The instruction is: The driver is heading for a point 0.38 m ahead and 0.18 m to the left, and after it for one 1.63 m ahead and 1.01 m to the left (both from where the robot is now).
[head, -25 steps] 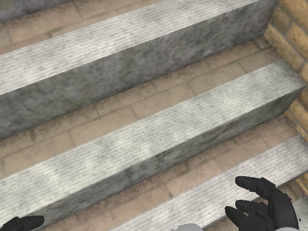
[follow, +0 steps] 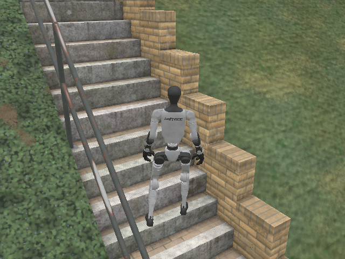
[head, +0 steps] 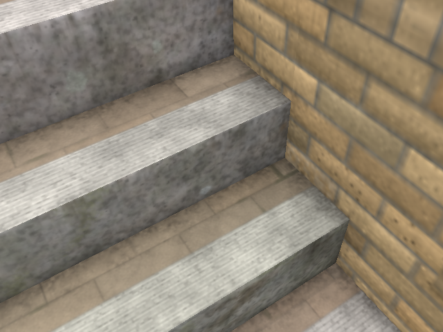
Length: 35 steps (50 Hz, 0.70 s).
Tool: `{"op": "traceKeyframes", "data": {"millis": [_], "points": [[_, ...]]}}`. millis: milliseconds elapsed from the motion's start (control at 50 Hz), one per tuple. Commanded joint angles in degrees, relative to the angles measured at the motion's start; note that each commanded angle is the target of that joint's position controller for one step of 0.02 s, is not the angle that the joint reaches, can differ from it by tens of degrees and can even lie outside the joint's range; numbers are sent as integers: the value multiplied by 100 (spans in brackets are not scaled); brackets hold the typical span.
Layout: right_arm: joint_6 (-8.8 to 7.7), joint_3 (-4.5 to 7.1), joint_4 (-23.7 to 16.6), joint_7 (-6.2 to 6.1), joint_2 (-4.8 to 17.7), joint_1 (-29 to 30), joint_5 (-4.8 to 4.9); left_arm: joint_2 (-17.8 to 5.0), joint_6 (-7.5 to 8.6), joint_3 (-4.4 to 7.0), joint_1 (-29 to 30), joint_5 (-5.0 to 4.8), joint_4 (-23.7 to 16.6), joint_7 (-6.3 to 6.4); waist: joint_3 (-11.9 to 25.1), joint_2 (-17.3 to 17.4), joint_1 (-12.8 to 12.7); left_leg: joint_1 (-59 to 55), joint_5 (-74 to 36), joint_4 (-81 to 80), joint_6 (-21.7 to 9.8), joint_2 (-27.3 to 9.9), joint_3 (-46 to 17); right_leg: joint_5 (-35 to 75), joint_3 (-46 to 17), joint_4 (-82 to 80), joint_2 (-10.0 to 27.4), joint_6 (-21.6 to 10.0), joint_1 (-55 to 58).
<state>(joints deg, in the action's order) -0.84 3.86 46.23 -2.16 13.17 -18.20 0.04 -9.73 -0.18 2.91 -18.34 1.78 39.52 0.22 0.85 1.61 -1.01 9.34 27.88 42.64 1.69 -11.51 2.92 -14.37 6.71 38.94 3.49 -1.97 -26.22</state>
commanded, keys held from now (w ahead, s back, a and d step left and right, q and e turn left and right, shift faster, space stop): q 1.00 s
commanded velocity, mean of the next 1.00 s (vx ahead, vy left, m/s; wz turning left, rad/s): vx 0.02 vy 0.00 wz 0.48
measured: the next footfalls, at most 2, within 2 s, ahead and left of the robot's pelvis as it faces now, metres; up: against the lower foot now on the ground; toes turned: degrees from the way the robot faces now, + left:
left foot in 0.48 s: +0.04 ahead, +0.04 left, +0.00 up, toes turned +17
right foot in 0.98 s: +0.14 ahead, -0.33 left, -0.01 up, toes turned +34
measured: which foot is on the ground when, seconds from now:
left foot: up 0.00-0.46, down 0.48-1.00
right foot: down 0.00-0.50, up 0.52-0.96, down 0.98-1.00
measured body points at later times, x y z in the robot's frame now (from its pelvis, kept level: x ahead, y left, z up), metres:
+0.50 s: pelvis +0.03 -0.07 +0.00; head +0.03 -0.04 +0.45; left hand +0.14 +0.20 -0.11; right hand +0.18 -0.29 -0.11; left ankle +0.00 +0.02 -0.72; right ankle +0.08 -0.11 -0.71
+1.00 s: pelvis +0.08 -0.18 -0.06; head +0.13 -0.17 +0.39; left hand +0.16 +0.12 -0.10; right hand +0.40 -0.28 -0.15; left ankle +0.00 +0.02 -0.71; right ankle +0.12 -0.34 -0.68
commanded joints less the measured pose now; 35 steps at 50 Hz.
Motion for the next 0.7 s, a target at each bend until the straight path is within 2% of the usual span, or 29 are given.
{"op": "traceKeyframes", "data": {"millis": [20,40,60,80,120,140,160,220,280,300,320,340,360,380,400,440,460,480,500,520,540,560,580,600,620,640,660,680,700], "points": [[222,-40,-119,43,-95,-771,135,-282,109,-49,-813,161,-299,232,665,-1586,-33,1056,-88,2261,222,645,-377,454,-2660,-2682,1828,-751,1392],[249,-16,-94,21,-133,-486,19,-293,116,-95,-289,198,-470,246,416,-1411,90,1076,-365,3002,272,621,-568,107,-2300,-2680,1699,-669,916],[275,-26,-24,30,-179,-411,-66,-213,186,-183,11,178,-539,276,254,-1135,181,1017,-729,3304,210,559,-799,-142,-1771,-2632,1492,-540,586],[276,-22,-270,21,-244,58,-162,-443,228,-139,152,272,-524,292,49,-1246,251,1244,-962,3958,119,609,-748,-600,-1570,-2669,1346,-498,347],[249,41,-238,-9,-171,18,-181,-379,336,-141,140,173,-558,341,51,-712,270,1627,-1399,4259,42,734,-683,-443,-1074,-2451,1265,-346,644],[279,45,-201,1,-126,-105,-203,-242,392,-161,-78,0,-369,374,-268,-913,235,1983,-1624,4126,-68,886,-380,-203,-694,-2293,1005,-451,704],[295,52,-188,-9,-140,-110,-197,-111,425,-190,-207,-9,-333,406,-227,-896,179,2092,-1705,4103,-85,975,-355,21,-653,-2261,1065,-511,890],[336,17,-400,-77,-236,132,-178,-95,407,-158,-127,30,-337,538,-75,-946,110,2185,-1681,3591,-87,1069,-204,-56,-576,-2245,1188,-741,1193],[376,-23,-683,-175,-242,373,-205,-272,352,-65,87,135,-450,654,-23,-904,111,2155,-861,2458,-203,991,-137,273,-604,-2205,1372,-889,1393],[388,-37,-747,-193,-265,333,-176,-320,310,-39,124,169,-485,698,3,-905,135,2033,-503,1892,-299,939,-169,372,-584,-2147,1411,-943,1429],[414,-24,-772,-220,-238,285,-151,-407,270,-4,235,163,-536,716,-72,-785,204,1882,-226,1317,-336,959,-71,465,-626,-2133,1490,-968,1309],[417,-8,-813,-261,-246,303,-181,-521,284,42,480,196,-732,738,130,-692,260,1644,-310,1499,-448,642,-438,1419,-944,-2254,2066,-1137,1163],[422,16,-817,-281,-217,121,-185,-568,274,71,617,175,-827,728,260,-495,321,1435,-321,1273,-503,512,-547,1577,-988,-2193,2100,-1194,1130],[378,69,-706,-298,-102,-148,-160,-463,265,80,581,89,-766,660,404,-395,201,1382,99,1410,-577,796,-20,1195,-713,-1955,1972,-1242,1159],[320,61,-755,-283,-195,-160,-151,-608,245,127,654,70,-722,650,370,-359,260,1401,113,1185,-657,742,-36,759,-563,-1907,1894,-1205,1104],[268,30,-773,-238,-269,-225,-155,-628,161,138,752,12,-621,613,207,-302,280,1256,-201,261,-805,837,124,78,-249,-1489,1651,-1006,949],[258,22,-690,-215,-238,-344,-208,-589,106,138,724,-44,-591,576,127,-102,254,1131,-515,-310,-927,1052,205,-318,-125,-1129,1475,-788,867],[237,25,-675,-204,-168,-410,-252,-607,75,145,716,-75,-524,501,-2,129,299,1007,-1040,-811,-1029,1057,-51,-602,-30,-707,1341,-529,676],[205,56,-691,-218,-27,-612,-308,-595,58,147,870,-78,-579,418,-14,655,469,605,-1555,-1186,-1239,687,-980,-756,148,276,1102,-213,76],[253,218,-949,-335,454,-264,-274,-536,49,134,1164,-132,-913,348,47,1968,461,563,-1597,-1828,-2051,-12,-3242,-1001,402,1680,131,155,-1003],[232,238,-1277,-382,600,106,-267,-350,78,41,1340,-29,-970,278,-19,1733,600,670,-1235,-2612,-2572,-595,-4418,-1148,-367,3419,-158,317,-1703],[275,337,-1412,-423,857,569,-361,-299,49,78,1341,100,-1027,236,-200,865,342,1110,10,-2445,-2629,-436,-3948,-476,-725,4768,-322,441,-1950],[277,277,-1480,-409,759,878,-327,-301,78,29,1286,140,-1012,163,-268,350,179,1490,-19,-2260,-2410,-227,-3414,64,-775,5055,-325,495,-1952],[229,202,-1513,-442,694,1032,-354,-195,88,-27,1351,172,-1223,132,-303,275,34,1549,-552,-1802,-2298,-90,-3398,418,-1005,5368,-302,470,-2090],[206,177,-1445,-329,520,1161,-312,-126,50,-59,1089,301,-1095,90,-112,-113,-65,1448,-1194,-957,-2234,260,-2748,1095,-743,5942,-507,396,-2244],[135,146,-1332,-250,397,962,-294,-3,49,-120,1169,360,-1183,78,14,-413,-25,1256,-1352,-701,-1941,358,-2755,1565,-1105,6166,-376,350,-2415],[103,138,-1282,-226,387,870,-235,20,70,-174,1114,343,-1250,37,126,-448,-32,1011,-1522,-628,-1807,386,-2717,1627,-1151,5831,-331,357,-2488],[77,138,-1297,-230,381,864,-206,-17,49,-203,1149,301,-1306,30,230,-262,18,785,-1858,-536,-1828,392,-2824,1517,-1189,5713,-331,342,-2552],[67,182,-1322,-247,479,777,-217,-134,36,-203,1174,256,-1364,39,298,-192,132,550,-2199,-479,-1874,334,-2950,1289,-1180,5653,-345,334,-2644]]}}
Keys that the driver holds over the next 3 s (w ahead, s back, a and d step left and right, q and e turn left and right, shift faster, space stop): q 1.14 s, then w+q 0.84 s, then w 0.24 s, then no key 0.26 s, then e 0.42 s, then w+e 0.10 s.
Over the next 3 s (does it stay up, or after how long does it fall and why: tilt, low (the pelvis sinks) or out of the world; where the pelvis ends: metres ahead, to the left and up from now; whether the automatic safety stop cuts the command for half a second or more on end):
stays up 0.03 -0.05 0.01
